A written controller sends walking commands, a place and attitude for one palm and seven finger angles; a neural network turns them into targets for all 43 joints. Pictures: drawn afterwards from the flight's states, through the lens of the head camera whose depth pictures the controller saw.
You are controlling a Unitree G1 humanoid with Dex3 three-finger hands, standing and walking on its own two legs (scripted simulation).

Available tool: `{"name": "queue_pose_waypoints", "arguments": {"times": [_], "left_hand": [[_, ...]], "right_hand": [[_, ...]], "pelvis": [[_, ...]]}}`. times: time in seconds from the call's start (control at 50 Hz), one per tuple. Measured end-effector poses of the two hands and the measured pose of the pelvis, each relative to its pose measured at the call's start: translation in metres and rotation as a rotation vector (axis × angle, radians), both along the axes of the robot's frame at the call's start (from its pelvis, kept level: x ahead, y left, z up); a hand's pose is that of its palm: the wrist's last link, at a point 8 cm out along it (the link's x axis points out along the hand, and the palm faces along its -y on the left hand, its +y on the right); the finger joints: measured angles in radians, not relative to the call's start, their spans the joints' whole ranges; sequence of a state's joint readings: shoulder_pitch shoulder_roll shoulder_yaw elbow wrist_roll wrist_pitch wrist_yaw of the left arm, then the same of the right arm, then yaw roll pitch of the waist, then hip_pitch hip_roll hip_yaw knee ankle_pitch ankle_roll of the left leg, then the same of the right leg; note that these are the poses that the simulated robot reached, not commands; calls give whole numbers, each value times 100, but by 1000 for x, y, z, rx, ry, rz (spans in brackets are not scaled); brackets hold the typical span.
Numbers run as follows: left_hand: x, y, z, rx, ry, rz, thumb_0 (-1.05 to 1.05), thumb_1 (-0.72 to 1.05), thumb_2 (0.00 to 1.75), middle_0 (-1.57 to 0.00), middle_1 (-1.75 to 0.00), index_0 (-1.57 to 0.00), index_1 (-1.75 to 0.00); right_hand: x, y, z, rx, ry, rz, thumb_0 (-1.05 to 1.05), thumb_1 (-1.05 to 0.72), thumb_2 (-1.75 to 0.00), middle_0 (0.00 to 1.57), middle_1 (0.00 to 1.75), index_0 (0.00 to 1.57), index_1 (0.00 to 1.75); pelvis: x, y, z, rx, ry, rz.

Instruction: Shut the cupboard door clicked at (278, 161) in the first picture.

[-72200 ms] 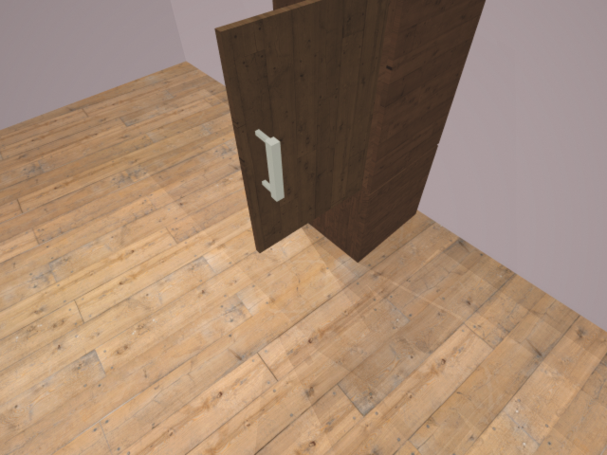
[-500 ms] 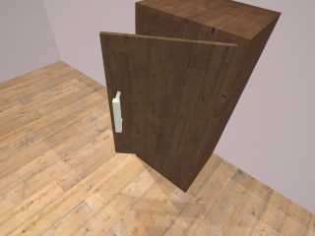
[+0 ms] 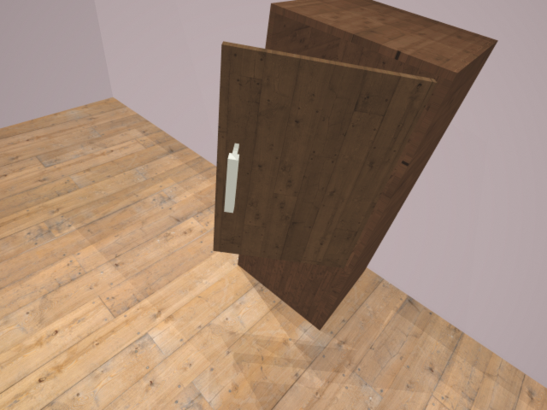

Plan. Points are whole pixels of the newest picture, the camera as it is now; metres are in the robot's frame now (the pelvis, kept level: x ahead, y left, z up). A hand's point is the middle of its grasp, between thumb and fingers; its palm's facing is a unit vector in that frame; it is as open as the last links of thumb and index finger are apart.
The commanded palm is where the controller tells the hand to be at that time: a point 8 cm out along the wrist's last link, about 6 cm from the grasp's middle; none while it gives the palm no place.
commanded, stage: come to a stop and stand still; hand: left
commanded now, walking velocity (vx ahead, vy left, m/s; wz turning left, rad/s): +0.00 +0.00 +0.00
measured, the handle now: (232, 178) +0.60 +0.12 -0.01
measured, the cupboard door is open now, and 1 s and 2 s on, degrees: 36 36 36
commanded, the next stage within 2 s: look again from close up in 0.76 s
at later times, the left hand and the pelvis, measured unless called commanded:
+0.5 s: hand out of the picture -0.06 +0.27 -0.20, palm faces -0.05 -0.99 -0.12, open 7.4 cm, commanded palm none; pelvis -0.07 +0.09 +0.00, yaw -3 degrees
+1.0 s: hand out of the picture -0.07 +0.25 -0.15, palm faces +0.00 -0.98 -0.18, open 7.4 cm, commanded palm none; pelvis -0.10 +0.07 +0.02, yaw -3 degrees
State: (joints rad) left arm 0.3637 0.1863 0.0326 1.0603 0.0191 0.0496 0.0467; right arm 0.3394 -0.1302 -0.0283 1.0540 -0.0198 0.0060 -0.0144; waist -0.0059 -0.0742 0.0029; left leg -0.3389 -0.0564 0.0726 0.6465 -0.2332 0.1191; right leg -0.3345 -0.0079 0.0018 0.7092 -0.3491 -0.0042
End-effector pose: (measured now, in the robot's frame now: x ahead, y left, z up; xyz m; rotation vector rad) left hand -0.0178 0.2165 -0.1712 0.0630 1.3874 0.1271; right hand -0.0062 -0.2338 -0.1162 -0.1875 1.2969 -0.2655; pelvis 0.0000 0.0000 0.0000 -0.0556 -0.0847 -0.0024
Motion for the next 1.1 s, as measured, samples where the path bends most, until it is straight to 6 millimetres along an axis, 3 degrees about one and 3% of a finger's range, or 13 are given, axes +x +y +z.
{"name": "queue_pose_waypoints", "arguments": {"times": [0.08, 0.16, 0.24, 0.32, 0.36, 0.42, 0.48, 0.56, 0.7, 0.88, 0.96, 1.1], "left_hand": [[28, 14, 14, 6, -108, -15, 0, 91, 90, -20, -30, -19, -30], [26, 27, 27, 10, -137, -20, 0, 91, 90, -20, -30, -19, -30], [-11, 42, 39, 19, -68, -21, 0, 91, 90, -20, -30, -19, -30], [-70, 64, 31, 62, 91, -26, -1, 91, 90, -20, -30, -20, -30], [-80, 73, 25, 57, 140, -49, 0, 91, 90, -20, -30, -19, -30], [-71, 86, 13, 33, 105, -79, 0, 91, 90, -20, -30, -19, -30], [-51, 99, 0, 9, 45, -94, 1, 91, 90, -20, -30, -19, -30], [-20, 110, 12, 0, -60, -100, 0, 91, 90, -20, -30, -19, -30], [-9, 118, 36, -1, -117, -115, 0, 91, 90, -20, -30, -19, -30], [-23, 103, 45, 21, -99, -121, 0, 91, 90, -20, -30, -19, -30], [-43, 87, 50, 44, -98, -84, 0, 91, 90, -20, -30, -19, -30], [-108, 52, 52, 54, 27, -17, 0, 91, 90, -20, -30, -19, -30]], "right_hand": [[-26, 20, 4, 15, 51, -7, 1, -91, -90, 19, 30, 20, 30], [-36, 39, 10, 35, 49, -20, 1, -91, -90, 20, 30, 20, 30], [-39, 49, 13, 34, 38, -43, 2, -92, -90, 20, 30, 20, 30], [-51, 47, 10, 15, 25, -89, 2, -93, -90, 20, 30, 20, 30], [-66, 52, 16, 5, 14, -112, 2, -93, -90, 20, 30, 20, 30], [-94, 62, 18, -19, 37, -127, 1, -93, -90, 20, 30, 20, 30], [-128, 78, 5, -42, 117, -123, 1, -92, -90, 20, 30, 20, 30], [-157, 106, 12, -4, 223, -120, 1, -92, -90, 19, 30, 20, 30], [-144, 127, 23, 26, 121, -129, 1, -91, -90, 20, 30, 20, 30], [-129, 120, 14, 83, 46, -108, 1, -91, -90, 20, 30, 20, 30], [-125, 102, 4, 108, 62, -77, 1, -91, -90, 20, 30, 20, 30], [-116, 67, 0, 109, 78, -42, 1, -92, -90, 20, 30, 20, 30]], "pelvis": [[-12, 14, 8, 4, 21, -7], [-22, 26, 18, 2, 45, -18], [-30, 39, 26, -7, 51, -45], [-52, 52, 17, 4, 38, -54], [-56, 57, 17, -5, 26, -44], [-58, 69, 11, -1, 22, -51], [-67, 87, -3, -2, 40, -49], [-77, 95, 7, 10, 62, -48], [-81, 101, 27, -10, 88, -61], [-94, 90, 27, 14, 91, -62], [-99, 77, 25, 37, 90, -52], [-103, 56, 27, 65, 85, -41]]}}
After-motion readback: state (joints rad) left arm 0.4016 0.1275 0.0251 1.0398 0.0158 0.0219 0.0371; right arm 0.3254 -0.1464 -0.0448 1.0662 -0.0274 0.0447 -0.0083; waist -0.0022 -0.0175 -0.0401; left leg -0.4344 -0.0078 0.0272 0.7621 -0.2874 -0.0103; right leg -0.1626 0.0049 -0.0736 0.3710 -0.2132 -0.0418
